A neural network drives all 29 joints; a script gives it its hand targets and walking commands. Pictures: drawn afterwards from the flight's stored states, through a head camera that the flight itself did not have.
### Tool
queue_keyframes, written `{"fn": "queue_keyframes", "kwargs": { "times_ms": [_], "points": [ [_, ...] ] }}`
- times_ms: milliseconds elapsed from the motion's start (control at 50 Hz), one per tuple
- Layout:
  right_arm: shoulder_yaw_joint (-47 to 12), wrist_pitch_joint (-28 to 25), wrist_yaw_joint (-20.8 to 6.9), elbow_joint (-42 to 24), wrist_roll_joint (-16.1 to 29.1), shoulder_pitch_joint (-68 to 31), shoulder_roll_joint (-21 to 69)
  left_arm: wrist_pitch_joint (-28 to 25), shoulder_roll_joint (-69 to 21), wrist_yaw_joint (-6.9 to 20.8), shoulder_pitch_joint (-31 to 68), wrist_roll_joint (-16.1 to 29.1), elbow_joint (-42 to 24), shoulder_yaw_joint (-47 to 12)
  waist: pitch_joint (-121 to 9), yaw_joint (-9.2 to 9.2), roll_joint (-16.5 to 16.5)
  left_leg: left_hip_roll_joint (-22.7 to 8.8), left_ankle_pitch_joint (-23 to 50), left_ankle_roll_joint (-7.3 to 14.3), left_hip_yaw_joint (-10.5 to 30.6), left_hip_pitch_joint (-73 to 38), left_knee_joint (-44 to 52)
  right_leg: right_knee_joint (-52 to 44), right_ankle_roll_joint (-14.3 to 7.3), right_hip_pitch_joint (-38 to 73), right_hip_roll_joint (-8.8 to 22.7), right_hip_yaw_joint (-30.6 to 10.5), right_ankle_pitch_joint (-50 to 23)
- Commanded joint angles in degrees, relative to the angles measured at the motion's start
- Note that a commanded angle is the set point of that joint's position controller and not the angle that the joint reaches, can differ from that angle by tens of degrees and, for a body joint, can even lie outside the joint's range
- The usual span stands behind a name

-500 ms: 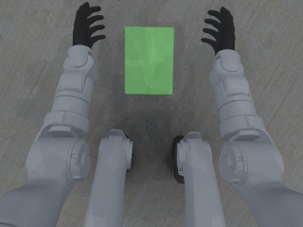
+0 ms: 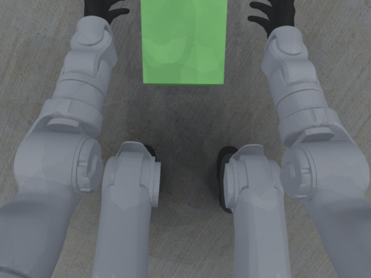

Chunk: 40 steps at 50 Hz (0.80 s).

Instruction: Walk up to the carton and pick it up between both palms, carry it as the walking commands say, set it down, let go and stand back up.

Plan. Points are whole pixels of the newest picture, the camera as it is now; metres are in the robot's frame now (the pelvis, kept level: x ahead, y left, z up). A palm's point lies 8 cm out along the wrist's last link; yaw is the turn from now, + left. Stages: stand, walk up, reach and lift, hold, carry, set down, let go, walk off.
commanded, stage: reach and lift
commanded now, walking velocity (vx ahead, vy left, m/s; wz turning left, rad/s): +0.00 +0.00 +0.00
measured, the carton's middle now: (183, 39) +0.52 +0.02 -0.29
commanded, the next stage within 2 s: none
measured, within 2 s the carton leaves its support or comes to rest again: leaves its support in 1.54 s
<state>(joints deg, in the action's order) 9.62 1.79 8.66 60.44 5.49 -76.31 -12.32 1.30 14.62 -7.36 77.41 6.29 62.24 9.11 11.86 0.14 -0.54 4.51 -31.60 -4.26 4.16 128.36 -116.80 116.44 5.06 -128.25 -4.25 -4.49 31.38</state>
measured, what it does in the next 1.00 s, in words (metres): stands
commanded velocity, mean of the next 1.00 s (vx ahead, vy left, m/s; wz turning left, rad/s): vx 0.00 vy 0.00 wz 0.00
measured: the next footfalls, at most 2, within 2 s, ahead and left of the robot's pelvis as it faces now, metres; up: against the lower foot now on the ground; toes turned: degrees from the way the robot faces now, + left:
none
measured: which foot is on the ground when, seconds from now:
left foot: down 0.00-1.00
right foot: down 0.00-1.00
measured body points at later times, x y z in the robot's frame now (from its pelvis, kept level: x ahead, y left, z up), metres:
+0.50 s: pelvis +0.00 +0.00 -0.03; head +0.37 +0.00 +0.22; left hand +0.54 +0.16 -0.22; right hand +0.54 -0.14 -0.23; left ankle +0.11 +0.13 -0.38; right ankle +0.11 -0.14 -0.38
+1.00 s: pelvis +0.00 +0.00 -0.03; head +0.37 +0.01 +0.22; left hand +0.54 +0.14 -0.22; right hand +0.55 -0.10 -0.22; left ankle +0.11 +0.13 -0.38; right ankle +0.11 -0.14 -0.38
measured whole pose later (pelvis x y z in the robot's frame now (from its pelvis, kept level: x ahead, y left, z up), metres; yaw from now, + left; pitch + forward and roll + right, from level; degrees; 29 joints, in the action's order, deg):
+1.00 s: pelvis +0.00 +0.00 -0.03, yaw +0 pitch +38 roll +0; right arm 17.1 3.4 8.7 64.6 -4.1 -84.8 -7.2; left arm 3.1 10.4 -7.5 83.1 -2.0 64.1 16.9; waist 19.9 0.2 -0.4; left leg 4.3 -33.2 -4.0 3.3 128.6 -124.1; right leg 124.0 5.6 -128.4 -4.9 -5.1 33.2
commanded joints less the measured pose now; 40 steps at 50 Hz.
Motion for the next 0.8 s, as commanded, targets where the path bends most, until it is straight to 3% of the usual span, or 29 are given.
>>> {"fn": "queue_keyframes", "kwargs": {
  "times_ms": [0, 80, 120, 180, 240, 620, 720, 780],
  "points": [
    [-0.72, -1.6, -0.25, -3.56, 0.83, -14.1, -4.27, -1.5, 4.71, 0.18, 14.39, 0.18, -3.61, -0.36, -63.5, 0.47, 0.96, -0.29, 16.01, 0.33, -6.77, -33.27, 7.61, -5.7, -0.02, 32.07, 0.0, 7.96, -15.32],
    [-1.5, -2.29, -0.18, -3.07, 1.97, -16.14, -5.74, -2.02, 5.89, 0.14, 16.15, 0.98, -3.45, -1.07, -63.94, 0.48, 1.22, -0.43, 17.06, 0.35, -6.69, -33.34, 5.16, -3.29, -0.04, 31.75, 0.24, 7.92, -16.24],
    [-2.37, -2.4, -0.14, -2.68, 2.59, -17.66, -6.45, -2.17, 6.55, 0.16, 17.49, 1.66, -3.61, -1.27, -63.36, 1.35, 0.88, -0.48, 16.45, 0.4, -6.78, -31.93, 4.44, -2.2, -0.15, 31.75, 0.29, 7.7, -15.73],
    [-2.79, -2.78, 0.02, -4.22, 2.8, -19.03, -6.62, -2.55, 7.34, 0.13, 18.93, 2.98, -4.86, -1.92, -63.97, 0.04, -0.13, -0.4, 18.79, 0.65, -6.64, -33.1, 3.14, -1.28, -0.18, 32.43, 0.15, 7.91, -18.19],
    [-3.7, -2.78, -0.34, -2.89, 3.82, -16.88, -5.44, -2.6, 6.76, 0.27, 16.41, 3.1, -2.84, -2.31, -62.06, 0.81, 0.21, -0.45, 19.75, 0.86, -6.71, -33.0, 2.74, -0.8, -0.13, 30.9, 0.17, 7.77, -18.74],
    [-3.27, -2.64, -0.17, -1.49, 1.25, -18.11, -2.68, -2.74, 3.6, 0.83, 18.02, 0.23, -1.09, -0.88, -57.45, 0.55, 0.03, 0.22, 15.33, 1.27, -7.08, -29.05, 3.45, -1.4, -0.4, 29.95, -0.52, 7.4, -15.55],
    [-2.2, -2.37, -0.09, -0.98, -0.34, -18.55, -0.09, -2.59, 1.26, 0.58, 18.93, -2.1, -1.4, 0.35, -56.57, 0.82, 0.25, 0.87, 14.96, 1.28, -7.27, -29.71, 3.71, -1.4, -0.37, 30.03, -1.4, 7.54, -15.07],
    [-1.9, -2.19, -0.5, -0.85, -1.82, -19.62, 4.71, -2.19, -4.52, 1.41, 20.81, -2.83, -1.97, -0.44, -56.08, -0.14, 0.69, 1.51, 15.05, 1.24, -7.28, -29.76, 3.62, -1.44, -0.49, 30.29, -2.0, 7.64, -15.34]
  ]
}}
